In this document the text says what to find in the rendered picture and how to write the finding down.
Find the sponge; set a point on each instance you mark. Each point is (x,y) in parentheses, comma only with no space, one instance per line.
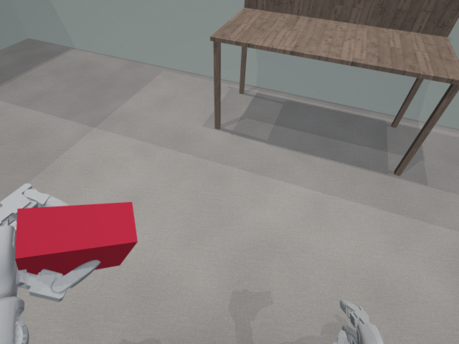
(61,238)

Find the table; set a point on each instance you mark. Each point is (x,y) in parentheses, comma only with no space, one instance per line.
(404,37)

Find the robot left forearm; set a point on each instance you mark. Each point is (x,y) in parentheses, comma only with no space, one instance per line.
(12,328)

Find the left robot hand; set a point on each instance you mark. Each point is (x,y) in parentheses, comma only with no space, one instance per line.
(46,284)

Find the right robot hand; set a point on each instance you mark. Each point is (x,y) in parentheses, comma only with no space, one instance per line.
(365,333)

